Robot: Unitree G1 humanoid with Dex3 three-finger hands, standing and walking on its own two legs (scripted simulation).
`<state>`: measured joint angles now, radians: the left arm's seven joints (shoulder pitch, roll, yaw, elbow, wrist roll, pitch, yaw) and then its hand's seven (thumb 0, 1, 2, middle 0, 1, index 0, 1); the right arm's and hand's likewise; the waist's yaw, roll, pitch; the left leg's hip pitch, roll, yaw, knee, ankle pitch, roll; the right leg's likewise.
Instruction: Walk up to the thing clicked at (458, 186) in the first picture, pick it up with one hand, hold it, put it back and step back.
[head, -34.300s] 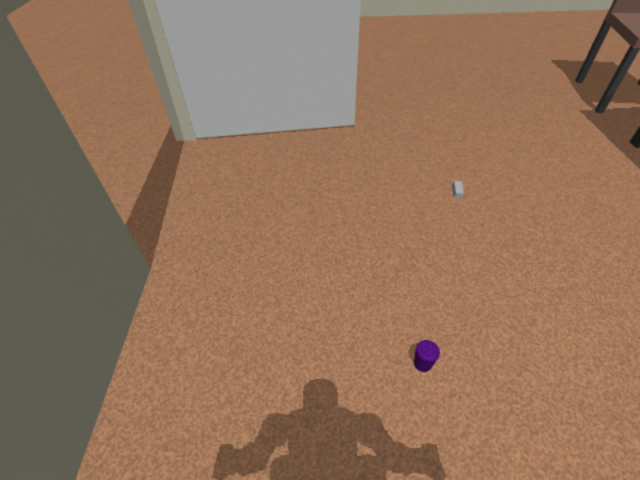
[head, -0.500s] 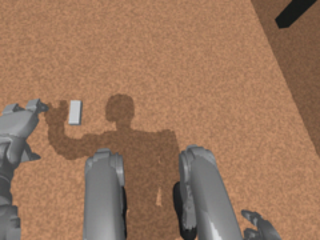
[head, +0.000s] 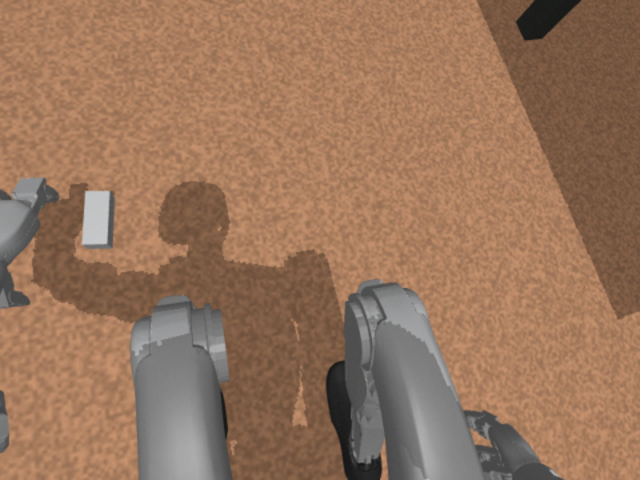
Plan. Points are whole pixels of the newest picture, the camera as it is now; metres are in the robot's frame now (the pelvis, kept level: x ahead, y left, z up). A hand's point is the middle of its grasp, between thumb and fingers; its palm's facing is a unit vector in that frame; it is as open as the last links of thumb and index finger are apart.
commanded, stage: rise first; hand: left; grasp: from above
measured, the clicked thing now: (99, 219) +0.48 +0.33 -0.31
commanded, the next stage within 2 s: none
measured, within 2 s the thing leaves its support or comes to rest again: neither
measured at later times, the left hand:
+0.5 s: hand (35, 241) +0.41 +0.36 -0.19, palm faces -0.48 -0.09 -0.87, open 14.2 cm
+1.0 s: hand (45, 234) +0.42 +0.36 -0.20, palm faces -0.47 -0.08 -0.88, open 14.2 cm
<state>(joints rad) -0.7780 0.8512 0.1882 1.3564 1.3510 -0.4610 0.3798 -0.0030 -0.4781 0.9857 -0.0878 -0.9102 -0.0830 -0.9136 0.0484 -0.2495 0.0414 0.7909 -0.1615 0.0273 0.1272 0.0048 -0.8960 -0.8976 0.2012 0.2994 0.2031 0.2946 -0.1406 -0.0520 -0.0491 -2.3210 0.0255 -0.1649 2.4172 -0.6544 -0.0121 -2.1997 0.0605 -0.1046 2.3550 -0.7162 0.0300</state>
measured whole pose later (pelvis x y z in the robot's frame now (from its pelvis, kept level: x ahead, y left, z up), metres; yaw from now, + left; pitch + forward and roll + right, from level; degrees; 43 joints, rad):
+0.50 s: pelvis +0.01 +0.00 -0.01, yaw -2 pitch +32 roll -9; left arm -0.83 0.90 0.20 1.41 1.34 -0.43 0.40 0.00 -0.50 0.99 -0.07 -0.96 -0.07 -0.96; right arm 0.06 -0.27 0.07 0.79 -0.20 0.02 0.14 0.00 -0.91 -0.90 0.20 0.30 0.20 0.29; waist -0.18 -0.06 -0.01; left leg -2.35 0.03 -0.19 2.47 -0.69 -0.02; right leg -2.23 0.07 -0.12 2.39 -0.74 0.03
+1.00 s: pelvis +0.01 +0.00 -0.02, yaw -3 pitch +31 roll -11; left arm -0.89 0.92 0.17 1.48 1.36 -0.39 0.44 0.00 -0.53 1.02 -0.08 -0.98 -0.07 -0.98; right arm 0.05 -0.26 0.12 0.76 -0.21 -0.01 0.14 0.00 -0.91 -0.90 0.20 0.30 0.20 0.29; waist -0.21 -0.08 0.01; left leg -2.37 0.03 -0.20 2.49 -0.69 -0.01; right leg -2.23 0.08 -0.13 2.40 -0.73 0.04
